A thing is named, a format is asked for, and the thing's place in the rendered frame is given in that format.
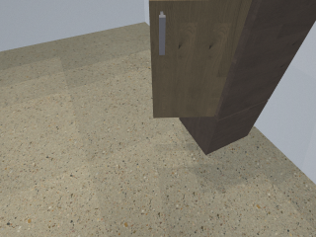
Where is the handle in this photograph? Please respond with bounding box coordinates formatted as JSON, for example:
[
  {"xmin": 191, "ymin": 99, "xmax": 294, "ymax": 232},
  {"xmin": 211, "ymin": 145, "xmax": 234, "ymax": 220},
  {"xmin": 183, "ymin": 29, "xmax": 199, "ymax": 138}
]
[{"xmin": 159, "ymin": 11, "xmax": 166, "ymax": 55}]

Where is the cupboard door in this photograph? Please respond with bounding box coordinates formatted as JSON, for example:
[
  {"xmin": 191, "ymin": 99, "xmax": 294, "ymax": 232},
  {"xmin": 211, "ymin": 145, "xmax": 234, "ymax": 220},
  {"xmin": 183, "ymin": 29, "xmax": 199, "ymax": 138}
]
[{"xmin": 148, "ymin": 0, "xmax": 252, "ymax": 119}]

